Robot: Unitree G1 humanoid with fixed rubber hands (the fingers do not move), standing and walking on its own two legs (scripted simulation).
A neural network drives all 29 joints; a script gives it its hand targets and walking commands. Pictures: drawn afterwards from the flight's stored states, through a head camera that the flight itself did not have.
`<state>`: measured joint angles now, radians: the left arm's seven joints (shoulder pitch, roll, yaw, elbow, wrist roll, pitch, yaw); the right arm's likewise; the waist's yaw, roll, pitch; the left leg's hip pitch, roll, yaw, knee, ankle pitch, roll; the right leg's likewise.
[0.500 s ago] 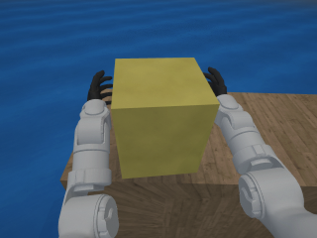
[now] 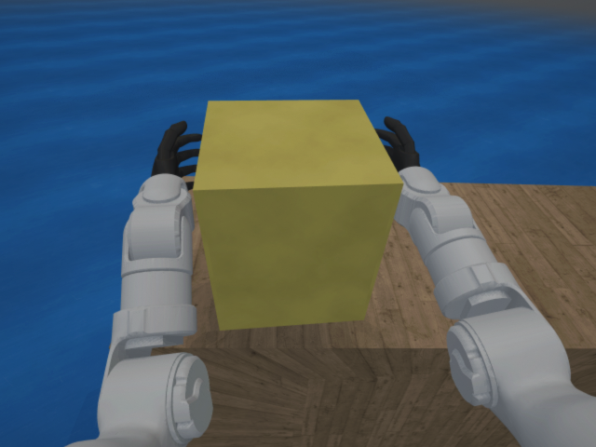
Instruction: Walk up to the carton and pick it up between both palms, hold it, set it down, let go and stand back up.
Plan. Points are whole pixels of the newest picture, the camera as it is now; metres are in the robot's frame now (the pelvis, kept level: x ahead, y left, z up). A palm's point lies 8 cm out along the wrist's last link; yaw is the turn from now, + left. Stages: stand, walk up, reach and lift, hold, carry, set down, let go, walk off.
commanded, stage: reach and lift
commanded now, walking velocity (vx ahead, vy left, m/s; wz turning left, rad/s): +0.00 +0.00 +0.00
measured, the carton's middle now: (289, 214) +0.40 +0.00 +0.16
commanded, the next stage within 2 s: hold in 1.22 s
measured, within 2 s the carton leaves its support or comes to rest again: neither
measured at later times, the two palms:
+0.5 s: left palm (169, 160) +0.39 +0.15 +0.25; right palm (414, 156) +0.38 -0.15 +0.26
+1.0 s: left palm (169, 148) +0.39 +0.15 +0.27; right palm (418, 139) +0.39 -0.15 +0.28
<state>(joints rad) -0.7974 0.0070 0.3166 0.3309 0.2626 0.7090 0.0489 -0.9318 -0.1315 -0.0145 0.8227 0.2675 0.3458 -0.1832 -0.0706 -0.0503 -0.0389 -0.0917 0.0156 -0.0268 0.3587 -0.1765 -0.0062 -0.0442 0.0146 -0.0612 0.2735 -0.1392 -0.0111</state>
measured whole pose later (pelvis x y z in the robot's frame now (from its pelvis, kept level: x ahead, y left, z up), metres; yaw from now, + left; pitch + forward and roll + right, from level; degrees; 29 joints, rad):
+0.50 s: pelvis +0.00 +0.01 +0.00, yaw -1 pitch -4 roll -1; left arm -0.88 0.04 0.32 0.40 0.22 0.77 0.05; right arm -1.00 -0.17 0.01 0.81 0.35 0.47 -0.23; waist -0.08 -0.02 -0.10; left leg -0.12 0.01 -0.02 0.38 -0.19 0.01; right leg -0.07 0.02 -0.03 0.27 -0.13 0.00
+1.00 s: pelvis +0.01 +0.00 +0.00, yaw -1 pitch -2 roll -2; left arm -0.92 0.08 0.31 0.46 0.17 0.80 0.05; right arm -1.07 -0.21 0.05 0.83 0.41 0.55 -0.27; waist -0.08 -0.01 -0.15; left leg -0.17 0.02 -0.04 0.40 -0.20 0.00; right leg -0.10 0.03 -0.03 0.28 -0.14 -0.01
